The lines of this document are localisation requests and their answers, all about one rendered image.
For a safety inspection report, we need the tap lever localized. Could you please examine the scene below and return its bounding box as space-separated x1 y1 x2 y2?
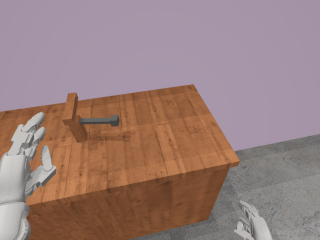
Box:
79 115 120 127

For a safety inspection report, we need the left robot forearm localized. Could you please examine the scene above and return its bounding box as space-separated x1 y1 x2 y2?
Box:
0 202 31 240

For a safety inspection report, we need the left robot hand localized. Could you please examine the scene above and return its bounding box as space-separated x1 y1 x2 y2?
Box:
0 112 56 204

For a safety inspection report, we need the counter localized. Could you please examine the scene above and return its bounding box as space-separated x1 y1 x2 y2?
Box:
0 84 240 240

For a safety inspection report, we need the right robot hand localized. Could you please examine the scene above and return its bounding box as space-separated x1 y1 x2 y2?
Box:
234 200 273 240

